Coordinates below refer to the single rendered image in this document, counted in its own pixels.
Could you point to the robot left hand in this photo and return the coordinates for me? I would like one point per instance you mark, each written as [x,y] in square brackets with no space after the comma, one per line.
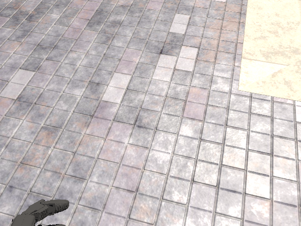
[40,210]

